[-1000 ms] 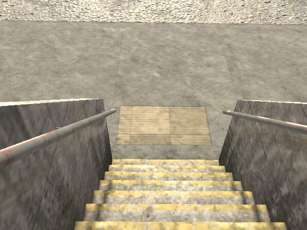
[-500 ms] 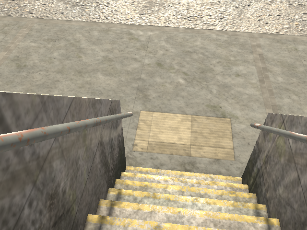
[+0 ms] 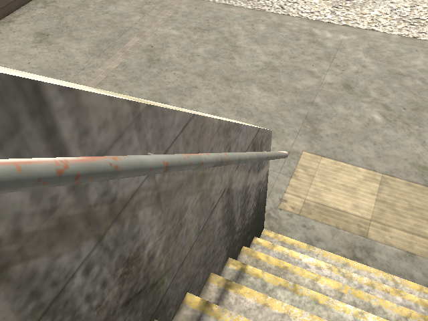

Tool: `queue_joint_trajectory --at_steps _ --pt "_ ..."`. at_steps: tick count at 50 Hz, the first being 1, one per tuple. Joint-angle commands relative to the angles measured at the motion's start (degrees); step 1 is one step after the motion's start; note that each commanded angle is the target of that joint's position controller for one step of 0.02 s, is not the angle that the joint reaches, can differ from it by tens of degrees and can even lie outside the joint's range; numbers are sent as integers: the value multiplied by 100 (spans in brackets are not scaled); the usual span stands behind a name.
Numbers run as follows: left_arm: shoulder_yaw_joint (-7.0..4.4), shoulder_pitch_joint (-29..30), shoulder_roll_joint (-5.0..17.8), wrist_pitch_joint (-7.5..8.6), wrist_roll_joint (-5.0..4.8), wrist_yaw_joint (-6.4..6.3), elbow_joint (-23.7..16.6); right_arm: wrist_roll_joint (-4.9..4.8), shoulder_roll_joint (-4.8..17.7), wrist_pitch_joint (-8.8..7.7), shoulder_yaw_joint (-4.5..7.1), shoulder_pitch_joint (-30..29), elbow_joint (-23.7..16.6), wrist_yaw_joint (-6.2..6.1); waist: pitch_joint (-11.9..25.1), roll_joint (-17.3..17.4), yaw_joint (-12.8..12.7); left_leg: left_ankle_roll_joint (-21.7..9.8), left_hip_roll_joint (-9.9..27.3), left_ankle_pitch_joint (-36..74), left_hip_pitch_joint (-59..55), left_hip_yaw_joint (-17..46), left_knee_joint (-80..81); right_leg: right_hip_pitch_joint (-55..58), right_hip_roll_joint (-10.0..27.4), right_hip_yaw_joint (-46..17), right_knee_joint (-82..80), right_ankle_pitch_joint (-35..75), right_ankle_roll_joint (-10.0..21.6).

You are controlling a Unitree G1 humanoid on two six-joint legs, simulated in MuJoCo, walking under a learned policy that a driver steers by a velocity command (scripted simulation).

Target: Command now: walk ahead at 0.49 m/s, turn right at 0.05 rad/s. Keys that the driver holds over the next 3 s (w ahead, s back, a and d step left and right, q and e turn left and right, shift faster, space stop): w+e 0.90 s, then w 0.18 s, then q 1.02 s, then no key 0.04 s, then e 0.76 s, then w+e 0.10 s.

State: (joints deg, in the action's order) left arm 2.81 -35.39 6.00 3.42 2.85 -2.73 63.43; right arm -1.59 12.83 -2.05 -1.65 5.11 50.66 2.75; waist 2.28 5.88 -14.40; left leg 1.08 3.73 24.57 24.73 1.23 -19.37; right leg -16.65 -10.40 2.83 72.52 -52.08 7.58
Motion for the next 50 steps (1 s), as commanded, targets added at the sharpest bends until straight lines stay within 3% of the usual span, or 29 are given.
queue_joint_trajectory --at_steps 1,3,5,7,9,10,12,13,18,20,21,23,24,25,26,27,29,30,32,34,36,38,40,42,44,45,46,48,50 --pt "-99 -593 701 75 327 516 106 1337 281 -19 112 1343 22 287 -783 -1551 1139 -452 320 -709 -1633 312 467 -853 1240 -2940 -105 4424 466" --pt "-424 -28 1310 105 -3 1110 24 1088 686 -181 458 3980 835 286 6 856 2291 -1276 618 -79 -5722 35 683 -3500 326 -1532 3209 2698 -131" --pt "-417 -200 865 194 -227 1225 -340 826 1566 -98 692 3866 936 381 1505 262 1811 -2180 1790 2731 -7190 560 -2026 -5696 255 -865 5434 854 -179" --pt "-233 501 542 216 -118 829 -895 796 978 -63 583 2050 562 342 305 -535 1436 -2397 2370 -1995 -4631 1782 -738 -6429 1164 -1179 4224 2029 -313" --pt "-220 437 542 132 128 630 -632 1022 -701 -281 46 1407 460 96 -1159 -1330 914 -1927 1732 -1937 -757 591 -469 -4744 2021 -1454 1036 4741 -179" --pt "-252 320 533 51 193 741 -410 788 -739 -419 -16 1366 406 -32 -1217 -1002 902 -1968 1211 -1424 643 -113 -488 -3316 1937 -1070 -284 6185 -183" --pt "-235 1 374 121 348 1061 -62 755 -86 -606 55 1452 471 -103 -606 12 688 -1531 457 -2076 2228 -627 -1279 -1188 1482 -340 493 7035 -381" --pt "-194 274 347 153 444 1093 -195 714 -303 -662 -42 1518 483 -172 -562 -253 920 -1393 549 -2530 1635 -481 -1273 -1862 1829 -815 -665 7713 -328" --pt "-259 1139 984 140 397 770 -372 913 313 -599 -14 2193 808 -101 -727 -352 1094 -1084 928 -3944 986 -205 -2992 -1038 1482 -265 -2364 8356 -732" --pt "-331 1961 1242 162 443 743 -593 804 329 -557 -14 2779 957 -85 -1002 -467 1445 -1026 1394 -3554 -390 409 -3655 -2006 1630 -375 -2963 7510 -779" --pt "-320 3220 1231 109 407 734 -1019 502 276 -400 18 2658 844 -258 -1414 -744 1944 -893 1513 -3868 -1380 659 -3563 -2844 1885 -460 -5139 6707 -592" --pt "-337 1355 883 34 518 685 -517 1140 819 -226 75 2554 1069 -103 -901 312 1076 -850 1899 -2775 -133 816 -4261 136 1786 -336 -3283 6848 -279" --pt "-589 -1005 1355 148 317 646 394 989 552 -241 59 1627 939 136 -589 -803 98 -478 1372 -2508 1021 -177 -6241 2467 1583 -124 -3836 7470 -176" --pt "-915 -1921 1985 165 366 624 765 565 1177 -134 273 946 683 208 -540 -2672 -771 -109 -102 -5465 932 -912 -9654 2755 1566 49 -6646 7856 266" --pt "-1043 -1412 2825 320 179 577 615 582 586 -124 362 1996 443 380 606 -2906 496 -212 -642 -7406 2790 -698 -10240 4861 2106 -970 -3635 10803 779" --pt "-1081 -1798 2755 394 370 484 804 536 593 -250 370 1364 47 430 788 -1848 217 -232 -543 -7456 3760 -599 -10247 5303 2253 -1495 -3457 10736 1134" --pt "-685 -914 1297 317 352 617 762 323 357 -511 275 525 -363 245 -454 -335 556 -689 124 -6349 5438 89 -9041 3335 2631 -2380 -3850 6324 967" --pt "-623 -590 1264 260 410 692 540 342 229 -598 237 1299 -304 78 -410 -887 1139 -689 218 -6067 5406 585 -9311 2243 3120 -3288 -3651 6386 1478" --pt "-94 977 48 309 166 608 -48 750 -161 -385 60 1392 200 -5 -1198 -191 1541 -590 824 -1965 3217 601 -4977 -1477 2346 -1902 -3983 5645 944" --pt "-93 989 693 466 401 590 -188 738 -350 -311 -51 1447 283 230 -562 -1213 1812 -260 77 -703 -186 -426 -5705 -3973 1270 -1105 -3552 4795 816" --pt "-16 888 577 517 378 402 -369 783 14 -351 -83 1344 278 267 -536 -315 1390 -175 126 1674 -547 118 -3224 -3987 720 -861 -2503 3060 394" --pt "-140 1131 1311 453 352 442 -616 614 337 -291 12 880 -115 107 -587 -843 1484 220 -322 -6 -1751 -446 -3054 -4354 906 -1533 -2501 2491 580" --pt "-155 747 1440 396 326 487 -769 819 520 -260 27 1090 -103 103 -683 -694 1471 56 -255 -895 -970 -75 -1952 -2625 1158 -2637 -1453 2922 724" --pt "-269 451 1609 298 302 512 -872 706 665 -215 143 879 -251 134 -544 -643 1272 -293 -280 -1081 -1019 -36 -370 -1039 1017 -2992 -448 3964 633" --pt "-197 491 1298 52 149 808 -931 525 957 -348 379 2445 365 11 -347 -579 1789 -618 328 -168 -2828 -145 1717 -1185 800 -2892 1418 4731 490" --pt "-152 176 809 97 165 1066 -939 679 1347 -407 633 4444 939 -11 564 225 2173 -1331 852 1625 -5645 170 -287 -3207 422 -2483 3737 4234 87" --pt "-219 -1049 366 150 -126 1154 -850 679 1772 -342 689 3738 658 191 1320 817 1443 -2583 2127 4950 -6802 772 -2366 -5398 -97 -1282 6011 679 -212" --pt "-375 748 1194 49 -155 1033 -1713 809 1585 -164 765 2996 479 216 328 -130 2065 -2799 2600 2273 -5156 2174 -1458 -7226 505 -770 5774 1262 -566" --pt "-206 650 635 -1 -6 885 -1397 783 107 -177 309 2351 626 132 -820 -1103 1235 -1996 1842 -149 -2018 988 -871 -5868 1440 -1186 3853 3202 -234"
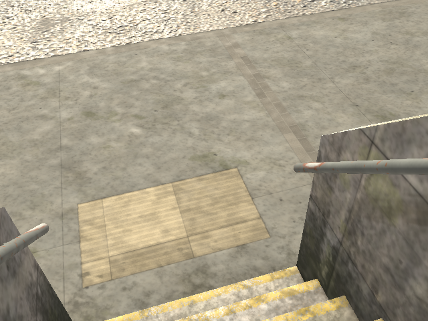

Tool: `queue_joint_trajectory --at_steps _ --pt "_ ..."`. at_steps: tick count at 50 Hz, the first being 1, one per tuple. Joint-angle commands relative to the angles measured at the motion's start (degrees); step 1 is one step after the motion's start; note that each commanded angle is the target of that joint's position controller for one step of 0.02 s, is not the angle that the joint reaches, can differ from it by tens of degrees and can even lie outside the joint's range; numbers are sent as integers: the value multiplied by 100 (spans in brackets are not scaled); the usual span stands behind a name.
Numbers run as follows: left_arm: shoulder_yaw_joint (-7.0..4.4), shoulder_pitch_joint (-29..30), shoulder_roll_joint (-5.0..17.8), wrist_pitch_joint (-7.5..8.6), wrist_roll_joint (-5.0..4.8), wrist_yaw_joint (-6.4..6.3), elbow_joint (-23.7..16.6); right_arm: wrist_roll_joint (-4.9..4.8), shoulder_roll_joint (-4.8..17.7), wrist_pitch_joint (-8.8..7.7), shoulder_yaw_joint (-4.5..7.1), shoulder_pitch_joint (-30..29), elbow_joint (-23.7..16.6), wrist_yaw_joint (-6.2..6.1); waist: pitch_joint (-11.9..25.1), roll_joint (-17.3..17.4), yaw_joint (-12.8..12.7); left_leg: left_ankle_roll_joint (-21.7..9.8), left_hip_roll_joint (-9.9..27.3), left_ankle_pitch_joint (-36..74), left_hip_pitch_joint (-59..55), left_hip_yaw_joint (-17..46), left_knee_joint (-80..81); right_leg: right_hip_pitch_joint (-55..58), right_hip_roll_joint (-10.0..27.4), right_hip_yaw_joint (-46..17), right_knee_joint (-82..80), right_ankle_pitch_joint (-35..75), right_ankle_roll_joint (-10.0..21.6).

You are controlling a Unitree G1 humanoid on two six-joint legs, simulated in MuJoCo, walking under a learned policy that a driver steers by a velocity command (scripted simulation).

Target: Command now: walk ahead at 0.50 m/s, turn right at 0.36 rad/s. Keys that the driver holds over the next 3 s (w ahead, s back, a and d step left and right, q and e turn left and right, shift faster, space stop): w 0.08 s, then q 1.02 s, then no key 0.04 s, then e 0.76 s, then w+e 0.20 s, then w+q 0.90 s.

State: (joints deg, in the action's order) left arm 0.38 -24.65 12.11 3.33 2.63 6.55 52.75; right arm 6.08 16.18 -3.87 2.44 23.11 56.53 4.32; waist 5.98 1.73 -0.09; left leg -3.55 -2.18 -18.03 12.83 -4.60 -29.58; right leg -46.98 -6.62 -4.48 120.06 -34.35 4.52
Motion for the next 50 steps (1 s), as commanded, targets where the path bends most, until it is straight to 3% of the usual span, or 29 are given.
queue_joint_trajectory --at_steps 1,4,7,8,9,10,11,14,16,17,18,19,21,22,24,27,30,33,34,37,39,42,43,44,45,46,47,48,50 --pt "124 -430 -278 23 137 79 -255 34 -814 -105 -287 378 105 -222 -1619 -579 -349 -1092 1853 3313 619 989 413 -2034 1419 -339 -2704 2914 221" --pt "124 309 -256 39 232 394 -57 -126 -186 -535 -339 188 201 -367 -1118 413 -190 -693 720 1635 3735 31 -42 1699 1118 748 -4403 6212 -76" --pt "0 1209 537 97 430 213 -464 -144 404 -653 -254 826 389 -514 -959 72 235 -567 974 1877 1511 1124 -1266 -47 1144 290 -6156 6275 -291" --pt "-49 1827 172 98 -164 -517 -415 -1293 64 -440 -210 748 266 -595 -563 -768 104 -516 928 830 979 1187 -1404 967 1017 431 -7948 7897 -221" --pt "20 2367 176 99 -293 -704 -494 -1290 24 -317 -306 897 271 -654 -866 -947 487 -513 782 669 1562 1110 -1480 1782 716 798 -8330 7793 -306" --pt "158 2220 372 48 508 -194 -548 -72 260 -426 -359 1077 314 -494 -1655 756 463 -445 826 738 2220 1204 -1781 1600 934 652 -8417 7079 -365" --pt "29 1913 553 -31 541 4 -540 69 467 -342 -226 1203 323 -386 -1537 404 461 -469 850 838 2008 1301 -1944 2004 904 780 -8576 6738 -336" --pt "31 2250 452 -126 237 -21 -755 -422 177 -223 -294 1653 471 -445 -1705 -255 690 -506 890 1537 497 2339 -2682 2025 1030 443 -11151 5901 -291" --pt "-160 413 741 19 44 -319 -213 -412 342 13 -278 1548 306 -273 -891 -536 14 -299 281 2495 1203 1880 -4323 4966 1111 817 -11905 7047 -109" --pt "-460 -1478 1301 104 71 -405 195 -172 -54 88 -402 1006 126 74 -273 -640 -761 17 267 1857 3218 2077 -5751 7571 1783 430 -11165 7927 407" --pt "-647 -1936 1764 36 282 -329 272 -473 -717 14 -426 2176 365 251 1628 -1902 -469 481 -459 -3431 4638 986 -9106 10125 3347 151 -8298 12552 1968" --pt "-687 -1127 1732 -63 469 -232 -91 -680 74 16 -215 1375 -343 284 1857 -1063 -539 575 -182 -3777 5273 768 -9593 9435 3710 45 -8070 12435 2019" --pt "-528 396 1355 -113 457 -113 -410 -523 -337 105 -427 1011 -590 154 821 -143 66 562 222 -3098 4944 1001 -8484 6678 3371 345 -8820 9873 1412" --pt "-353 1291 1178 -103 134 55 -499 -514 -502 100 -461 1136 -670 176 82 -311 663 896 394 -2347 4100 967 -7930 4523 3101 530 -9392 8511 1265" --pt "-202 911 713 78 297 -226 -255 -554 -584 142 -454 2108 -145 172 -987 -224 782 986 509 -205 2876 904 -7120 1940 2385 1305 -9912 6620 1230" --pt "-139 854 886 294 338 -469 -122 -288 -420 168 -215 1852 10 340 -928 -229 657 773 616 2481 2075 589 -4901 1100 2173 1428 -9479 4593 809" --pt "-305 403 1299 301 457 -480 -37 -169 -290 71 -65 1392 -343 36 -617 -847 444 708 613 1974 2748 847 -5494 2191 3179 407 -9034 5396 1316" --pt "-353 -983 861 243 439 -730 350 -11 -373 164 -135 -307 -1204 -452 -535 -670 -612 655 931 1017 5387 1276 -4963 4594 4142 -510 -8753 5280 1674" --pt "-387 -1117 711 157 148 -916 398 -151 -636 252 -255 -1000 -1456 -537 -812 -344 -887 757 1248 770 5858 1201 -2632 5099 4139 -704 -9421 3947 1457" --pt "-338 -829 601 312 463 -898 158 38 -678 343 -230 -217 -1153 -579 -588 -910 -365 502 764 951 4171 419 -4396 3319 3768 -50 -9115 3840 1147" --pt "-494 168 1153 392 552 -888 -188 -44 -576 343 -105 -58 -1118 -466 -603 -502 17 345 500 1156 2607 -63 -3712 1972 3249 838 -8932 2716 547" --pt "-865 1410 1873 498 264 -1009 -522 -172 -238 104 248 350 -1185 -437 -162 -890 659 166 -36 443 939 -403 -2155 1670 2935 1423 -8009 2086 -71" --pt "-954 922 1694 475 159 -1072 -402 -439 166 -48 443 740 -770 -528 -88 184 502 220 -343 390 43 -632 -187 1863 2449 1957 -6967 1449 -183" --pt "-794 735 865 476 374 -999 -897 -315 698 -254 533 1627 -452 -776 805 2024 447 -849 743 4900 -2249 1581 -686 165 1490 2079 -4293 -962 -573" --pt "-547 1118 373 483 107 -914 -1241 -13 1203 -373 667 2346 -353 -692 1441 997 694 -1647 1707 7750 -3803 2568 -1139 -1248 1008 1015 -3562 -1671 -644" --pt "-493 1978 270 523 -332 -860 -1731 71 1065 -499 604 2815 -345 -438 1004 118 1225 -1967 2198 7762 -3609 3577 -846 -2082 613 54 -4033 -1612 -664" --pt "-515 2048 462 544 -466 -842 -1792 -21 770 -539 501 2089 -586 -211 275 446 1052 -2218 2647 6435 -2442 4244 -598 -2294 889 -325 -4449 -1137 -818" --pt "-519 1768 684 503 -411 -903 -1548 -268 718 -422 487 961 -861 -98 -235 489 535 -2234 2610 5534 -1469 3747 -545 -2176 1080 -265 -4659 -283 -878" --pt "-522 -160 782 223 77 -786 -490 -319 534 -201 367 -122 -1193 124 -448 249 -563 -1592 1747 4277 1970 2386 -834 566 980 167 -3790 1667 -822"
Over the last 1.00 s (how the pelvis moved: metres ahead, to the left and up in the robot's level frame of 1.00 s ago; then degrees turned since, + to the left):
0.55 -0.10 -0.52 -27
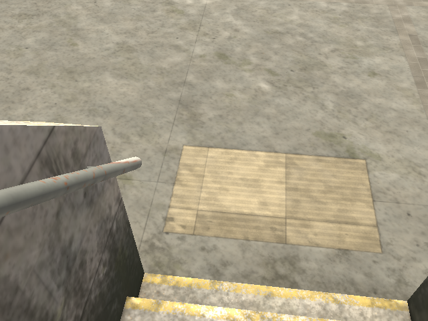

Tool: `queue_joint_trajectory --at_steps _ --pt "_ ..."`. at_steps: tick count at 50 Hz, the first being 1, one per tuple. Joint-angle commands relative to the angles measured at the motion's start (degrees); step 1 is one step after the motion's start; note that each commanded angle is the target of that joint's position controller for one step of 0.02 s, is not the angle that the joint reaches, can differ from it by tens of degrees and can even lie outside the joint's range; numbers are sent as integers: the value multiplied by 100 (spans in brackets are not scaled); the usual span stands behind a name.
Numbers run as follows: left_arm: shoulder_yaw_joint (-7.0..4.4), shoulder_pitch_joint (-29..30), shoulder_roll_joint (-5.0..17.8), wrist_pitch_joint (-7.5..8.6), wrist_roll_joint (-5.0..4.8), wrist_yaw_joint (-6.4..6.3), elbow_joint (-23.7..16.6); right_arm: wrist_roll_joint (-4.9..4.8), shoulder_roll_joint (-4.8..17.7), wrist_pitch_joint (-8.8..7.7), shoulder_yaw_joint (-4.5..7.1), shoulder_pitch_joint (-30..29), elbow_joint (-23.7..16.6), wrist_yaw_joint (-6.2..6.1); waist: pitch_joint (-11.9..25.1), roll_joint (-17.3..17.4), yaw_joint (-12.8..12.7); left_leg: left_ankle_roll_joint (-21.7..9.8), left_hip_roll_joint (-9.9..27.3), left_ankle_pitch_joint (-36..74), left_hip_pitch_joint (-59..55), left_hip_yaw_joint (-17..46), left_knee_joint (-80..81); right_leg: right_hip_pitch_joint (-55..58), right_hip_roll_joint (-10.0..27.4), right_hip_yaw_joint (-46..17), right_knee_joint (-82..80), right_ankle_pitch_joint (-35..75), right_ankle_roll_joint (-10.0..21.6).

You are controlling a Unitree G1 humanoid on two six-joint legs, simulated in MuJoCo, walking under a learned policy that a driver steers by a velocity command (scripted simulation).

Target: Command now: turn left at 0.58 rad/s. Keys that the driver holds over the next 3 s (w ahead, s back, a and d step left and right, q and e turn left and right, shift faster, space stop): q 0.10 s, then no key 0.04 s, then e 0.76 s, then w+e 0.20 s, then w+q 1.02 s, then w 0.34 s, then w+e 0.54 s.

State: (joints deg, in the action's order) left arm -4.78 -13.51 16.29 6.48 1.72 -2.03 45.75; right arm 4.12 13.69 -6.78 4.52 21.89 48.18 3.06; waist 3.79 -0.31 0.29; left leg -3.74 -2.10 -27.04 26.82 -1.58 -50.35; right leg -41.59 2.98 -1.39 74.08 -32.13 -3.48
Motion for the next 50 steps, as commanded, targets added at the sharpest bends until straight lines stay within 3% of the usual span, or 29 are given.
queue_joint_trajectory --at_steps 1,6,8,10,11,12,13,14,15,16,17,18,19,22,25,31,33,34,35,36,37,38,40,43,45,46,48,49,50 --pt "16 -1454 378 -177 195 138 277 -44 704 97 91 -414 -458 224 -426 408 -795 -1343 1394 4673 1455 1695 1253 482 -201 98 1260 1859 3" --pt "166 -1331 418 -279 43 386 -213 10 866 -32 -123 -854 -276 28 -166 465 -843 -925 1060 4106 2057 1671 750 1800 -354 348 1464 1794 -270" --pt "245 -447 312 -365 14 308 -781 -341 933 -99 -108 -1046 -456 -10 -68 228 -598 -825 977 3830 752 1666 631 1087 -434 657 -1010 -96 -488" --pt "438 -418 -90 -603 -288 316 -468 -575 622 61 -274 -790 -267 130 -86 799 -203 -870 1080 3338 -82 2256 745 1358 -202 416 -3453 30 -500" --pt "506 -1090 -199 -642 -356 392 94 -619 371 199 -400 -313 36 345 214 341 -236 -625 920 3057 -108 2533 453 2320 -117 -41 -3961 1831 -408" --pt "458 -957 454 -528 -335 468 97 -595 -8 351 -377 814 18 389 821 -856 483 286 305 819 60 1317 -13 3304 101 -1189 -4271 3695 388" --pt "435 404 729 -392 -158 713 -296 -589 644 469 -153 722 -79 387 -333 -320 690 804 257 -368 634 951 380 2284 233 -2008 -4365 2563 678" --pt "408 -613 76 -477 -276 280 92 -505 682 893 -94 -437 30 -260 -297 364 -63 617 480 907 374 947 599 2894 1196 -2415 -4800 5434 678" --pt "511 -221 105 -520 -274 172 86 -619 532 1107 -162 -533 -27 -452 -392 247 191 631 496 1161 -382 954 1136 2478 996 -2179 -4632 6143 498" --pt "273 777 1348 -284 -372 664 -282 -486 799 808 -179 -807 -252 8 -644 -260 600 585 405 1102 -998 537 544 1406 44 -1419 -4529 3668 369" --pt "143 775 1328 -215 -329 749 -322 -254 947 656 -140 -857 -189 155 -296 15 540 361 349 1553 -1480 500 610 1171 -75 -1107 -4412 3022 426" --pt "77 130 1255 -216 -122 692 -196 -102 975 632 -116 -769 -228 196 -194 -64 355 124 273 1774 -1481 402 650 1314 -74 -1077 -4582 2936 597" --pt "45 -280 1113 -204 18 576 -123 -49 1004 648 -44 -560 -200 91 -328 -178 238 15 228 1308 -1311 247 763 1449 -18 -1181 -4777 2594 897" --pt "56 -307 587 -180 -78 306 -368 -157 638 590 -102 -982 -612 -203 -22 -225 7 -100 348 1147 -784 212 909 2127 274 -1700 -4768 2603 1566" --pt "-54 -821 643 -234 23 130 -461 -172 467 580 -171 -1381 -1116 -444 165 -235 -305 -96 268 1434 -83 262 912 2898 637 -2251 -4684 3192 2160" --pt "-266 -429 848 -279 69 282 -938 -259 503 579 -269 -648 -1210 -419 -69 -357 -85 135 46 1383 -1229 19 2127 2061 483 -2311 -5095 2449 2190" --pt "-90 170 464 -331 103 335 -1413 -82 916 566 -54 625 -1013 -470 282 363 707 -859 1092 2216 -3838 1219 2315 -294 -372 -1646 -4229 900 1574" --pt "63 386 -53 -402 86 290 -1649 167 1167 541 86 1696 -762 -519 351 960 1153 -2178 2570 3598 -5018 3029 2766 -1794 -1359 -941 -2670 -573 885" --pt "165 386 -294 -423 36 129 -1702 434 1062 588 105 2223 -434 -495 -295 187 1288 -2616 3381 4938 -5373 3742 2964 -3419 -1292 -1360 -1738 -787 577" --pt "197 74 -236 -475 145 36 -1509 474 840 604 33 1808 -516 -378 -342 -166 978 -2249 3164 5184 -4535 2983 2988 -3166 -992 -1483 -1265 -89 373" --pt "58 -353 226 -542 223 39 -1244 214 631 571 0 970 -649 -272 -104 228 535 -1987 2760 5141 -3454 2156 2916 -2542 -954 -968 -467 426 205" --pt "205 -1014 192 -696 362 157 -1071 100 496 491 -37 445 -630 -274 162 812 150 -1701 2421 5124 -2304 1488 2716 -2003 -847 -472 1151 1050 60" --pt "382 -1529 113 -786 391 530 -932 217 527 374 -85 -434 -680 -322 165 487 -313 -1397 1876 4114 -325 687 2748 -1227 -874 97 3263 1931 -94" --pt "523 -1069 14 -748 44 759 -1123 99 824 58 -106 -584 -419 -678 -393 328 -109 -894 1502 906 365 194 3206 -1117 -280 258 1840 2766 -181" --pt "587 -497 -94 -726 127 824 -1323 91 797 -85 -123 -208 -138 -847 -385 867 188 -474 1565 27 16 70 3162 -1165 96 446 844 3052 -237" --pt "625 -599 -141 -674 244 851 -1256 308 641 -118 -206 325 112 -761 -257 1157 377 -440 1888 130 -21 220 2837 -984 114 356 1883 3271 -162" --pt "617 -60 -138 -643 365 814 -1431 395 702 -175 -185 961 487 -716 -495 579 652 -348 2477 -717 -986 389 2533 -2019 537 276 503 3527 174" --pt "688 293 -309 -635 386 793 -1429 251 656 -201 -181 1337 623 -730 -766 605 936 -371 2543 -1195 -1468 636 2656 -2484 707 308 -678 3475 274" --pt "671 -58 -418 -633 476 776 -1145 361 521 -161 -254 1475 784 -625 -720 791 826 -562 2637 -1150 -639 652 2734 -1474 496 622 75 3368 487"
Over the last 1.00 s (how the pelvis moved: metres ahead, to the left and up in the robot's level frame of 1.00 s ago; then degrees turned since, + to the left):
0.24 0.07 -0.25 23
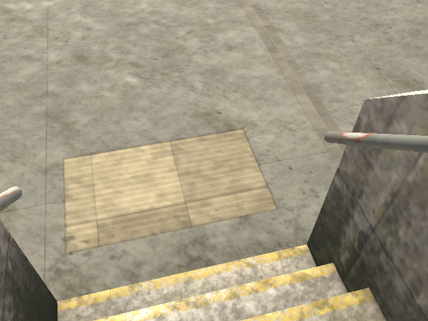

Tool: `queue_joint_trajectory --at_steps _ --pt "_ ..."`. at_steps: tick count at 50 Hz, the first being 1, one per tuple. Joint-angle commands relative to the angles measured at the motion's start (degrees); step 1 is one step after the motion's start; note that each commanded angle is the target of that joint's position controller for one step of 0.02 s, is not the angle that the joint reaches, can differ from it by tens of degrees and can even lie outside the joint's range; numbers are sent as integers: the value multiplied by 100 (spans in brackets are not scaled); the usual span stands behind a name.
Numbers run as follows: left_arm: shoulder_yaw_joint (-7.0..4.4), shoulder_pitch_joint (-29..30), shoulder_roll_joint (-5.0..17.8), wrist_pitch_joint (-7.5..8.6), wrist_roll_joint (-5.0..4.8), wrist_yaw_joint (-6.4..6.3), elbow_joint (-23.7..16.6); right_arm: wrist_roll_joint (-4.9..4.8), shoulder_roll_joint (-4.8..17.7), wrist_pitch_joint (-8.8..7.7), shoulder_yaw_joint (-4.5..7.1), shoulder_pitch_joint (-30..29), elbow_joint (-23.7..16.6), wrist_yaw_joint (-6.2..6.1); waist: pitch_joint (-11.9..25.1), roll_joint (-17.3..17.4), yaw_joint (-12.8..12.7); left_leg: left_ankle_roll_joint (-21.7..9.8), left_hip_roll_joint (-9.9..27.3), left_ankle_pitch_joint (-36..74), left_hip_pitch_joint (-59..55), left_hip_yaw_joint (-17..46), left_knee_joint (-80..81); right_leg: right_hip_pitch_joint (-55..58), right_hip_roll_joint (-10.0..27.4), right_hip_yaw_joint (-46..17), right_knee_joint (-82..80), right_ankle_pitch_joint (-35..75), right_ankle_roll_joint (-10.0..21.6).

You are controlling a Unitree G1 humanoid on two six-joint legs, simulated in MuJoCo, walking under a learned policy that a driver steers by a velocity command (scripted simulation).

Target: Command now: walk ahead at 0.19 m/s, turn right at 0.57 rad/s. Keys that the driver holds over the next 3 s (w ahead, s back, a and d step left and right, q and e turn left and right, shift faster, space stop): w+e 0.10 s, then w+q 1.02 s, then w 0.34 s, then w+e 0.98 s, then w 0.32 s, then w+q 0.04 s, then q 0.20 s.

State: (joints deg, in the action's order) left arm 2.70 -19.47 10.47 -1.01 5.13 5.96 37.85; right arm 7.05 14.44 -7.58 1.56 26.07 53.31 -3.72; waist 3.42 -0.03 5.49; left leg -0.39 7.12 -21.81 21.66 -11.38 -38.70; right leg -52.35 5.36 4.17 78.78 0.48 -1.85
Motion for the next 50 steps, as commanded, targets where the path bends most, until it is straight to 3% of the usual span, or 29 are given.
queue_joint_trajectory --at_steps 1,5,7,8,9,10,11,12,13,14,15,16,19,21,26,29,32,33,34,35,36,37,39,40,42,44,45,47,50 --pt "-115 334 218 152 136 -35 -252 130 576 -89 75 709 145 157 -736 758 78 -931 1763 -1776 454 1567 1720 335 111 121 -228 -250 496" --pt "-376 844 430 311 37 -215 -133 -250 1047 -55 307 103 -73 246 -817 763 45 -601 1889 -2099 265 1264 1694 1710 -150 390 -2336 -1573 692" --pt "-796 -189 1000 664 -434 -296 438 -261 1280 132 468 145 -44 411 -418 -125 -460 -705 1234 -1527 464 589 -60 3869 -1046 1131 -4539 -1778 671" --pt "-978 -1762 1364 818 -252 -475 943 108 545 165 316 153 -317 528 900 -1635 -977 -193 155 -1767 2355 -2 -2917 6962 -224 -575 -3883 318 1388" --pt "-1022 -3268 1702 985 234 -420 1382 -245 72 75 161 -646 -881 573 1450 -1080 -1718 -348 -826 -1940 3949 1426 -3862 8407 949 -2250 -4097 1501 1943" --pt "-1003 -3844 1654 1074 381 -107 1607 -646 -21 8 116 -1716 -1520 528 191 -458 -2244 -473 -1374 -1546 5456 2565 -3375 7804 1932 -4203 -5249 29 2255" --pt "-994 -3022 1573 972 169 111 1739 -741 21 16 83 -1747 -1377 436 -1030 -440 -1795 -523 -627 -916 6369 3045 -3298 6880 2482 -4498 -5664 -1183 2537" --pt "-880 -1787 1130 866 -91 202 1512 -610 436 36 194 -1120 -951 396 -711 -58 -1072 -507 -302 -295 5551 2728 -3461 5617 2172 -3754 -5315 -1451 2497" --pt "-723 -976 836 426 -737 -343 1463 -699 446 459 382 -131 -406 171 -370 -319 -453 -185 -485 -334 3331 2377 -3328 4740 1934 -2465 -4878 402 1845" --pt "-589 -535 496 308 -599 -443 1289 -728 235 714 347 153 -305 131 -292 -275 -244 -78 -654 1091 2440 2147 -3333 3584 1499 -1397 -4324 223 1481" --pt "-239 377 -500 591 56 -276 949 -21 -328 577 -48 379 -24 536 -1207 12 -67 -297 -149 2860 2548 2401 -2760 1809 822 -617 -4777 -1358 1165" --pt "-325 623 -92 679 3 -342 903 89 -301 524 5 506 61 767 -1103 -343 13 -263 -307 3202 2013 1849 -2867 1198 882 -557 -4640 -1928 1394" --pt "-299 231 625 921 374 -415 1345 -94 121 400 58 -126 -143 1068 -673 -299 -272 -216 -534 5199 436 1329 -1761 388 642 285 -4128 -3268 1084" --pt "-219 -615 678 933 311 -386 1826 -127 453 465 93 -742 -374 965 -941 -314 -550 -149 -306 4552 1368 1583 -1238 1643 1254 -395 -4033 -3524 1266" --pt "-82 -1450 412 855 230 -429 2284 68 148 518 -92 -1453 -324 820 -1161 -113 -988 -318 -165 4297 2150 1296 -479 3353 1535 -994 -2952 -2797 1219" --pt "-267 -722 1007 698 146 -468 1997 -71 335 523 54 -1806 -333 763 -1183 -343 -807 -311 -454 2838 457 602 353 2760 1506 -477 -2494 -2663 810" --pt "-552 -505 1609 374 185 -159 2359 -195 775 429 397 952 1077 635 -665 482 322 -346 -386 3257 -2342 583 2788 2965 751 145 1058 -2286 531" --pt "-612 -567 1540 367 203 -6 2422 -8 1173 351 602 2011 1546 637 -418 1464 767 -848 -376 3628 -3521 769 2639 2012 -123 182 3608 -4256 537" --pt "-584 -634 766 483 50 189 2028 -58 1676 177 657 2422 1596 614 481 1552 334 -1462 74 7149 -5286 1752 220 -100 -741 26 4736 -4878 521" --pt "-459 121 365 662 -85 183 1409 8 1796 42 683 3037 1799 664 900 1062 601 -1898 544 7640 -6155 2545 167 -1308 -841 -162 4720 -4825 470" --pt "-344 815 261 846 -319 77 738 -122 1454 41 623 2502 1669 784 462 734 624 -2352 1353 5270 -6152 3800 526 -2966 -591 -731 4081 -4711 461" --pt "-353 493 363 849 -410 -74 881 -159 758 93 371 1497 1555 888 -381 298 53 -2284 1715 2841 -4440 4485 695 -3374 -9 -1325 3429 -3714 467" --pt "-194 223 268 769 -26 -354 1188 70 -571 148 -190 182 1156 895 -943 -829 -680 -1620 787 1792 -1303 3230 639 -2089 629 -1668 748 -1291 790" --pt "-219 132 370 669 88 -327 1455 -139 -847 122 -334 -550 772 779 -1201 -761 -741 -1602 206 1929 1032 2248 979 138 569 -1129 -1392 581 769" --pt "-34 124 20 537 139 -33 1459 -121 -151 -42 -341 -213 802 687 -714 653 -792 -1672 -509 1285 3159 2038 657 2774 79 -283 -303 1533 346" --pt "-3 247 341 542 112 -74 1280 -103 -264 -211 -483 -95 672 420 -579 -22 -642 -1443 -787 486 2852 2256 -539 2537 198 -957 -2372 3513 180" --pt "-25 166 507 571 6 -173 1192 -128 89 -244 -402 -194 520 367 -371 -159 -618 -1231 -1130 -80 3398 1911 -929 3691 -134 -546 -3103 3617 38" --pt "-80 188 664 570 -35 -353 1009 -156 385 -146 -351 -322 283 424 -574 103 -733 -1363 -854 -781 3465 2628 -1303 4237 -332 -316 -3305 2226 -184" --pt "-94 1290 661 457 93 -223 592 -312 355 128 -305 861 347 496 -1031 278 92 -1744 -527 83 251 4468 -2071 2258 -195 -825 -6333 772 241"
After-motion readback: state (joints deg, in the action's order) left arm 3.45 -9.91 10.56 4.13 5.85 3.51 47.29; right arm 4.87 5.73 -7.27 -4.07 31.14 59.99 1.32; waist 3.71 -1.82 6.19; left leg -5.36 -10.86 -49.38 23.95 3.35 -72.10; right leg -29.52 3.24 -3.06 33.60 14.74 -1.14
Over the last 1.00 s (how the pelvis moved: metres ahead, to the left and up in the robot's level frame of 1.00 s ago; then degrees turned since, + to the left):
-0.02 0.00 0.03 -16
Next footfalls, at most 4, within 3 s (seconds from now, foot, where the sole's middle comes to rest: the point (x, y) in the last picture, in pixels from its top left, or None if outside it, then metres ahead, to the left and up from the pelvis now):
0.12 right None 0.07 -0.17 -0.76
0.66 left None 0.27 0.04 -0.97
1.06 right None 0.51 -0.10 -1.19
1.58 left None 0.69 0.19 -1.40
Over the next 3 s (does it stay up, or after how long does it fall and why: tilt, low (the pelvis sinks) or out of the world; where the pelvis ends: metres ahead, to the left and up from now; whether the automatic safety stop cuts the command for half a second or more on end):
stays up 1.38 0.12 -1.06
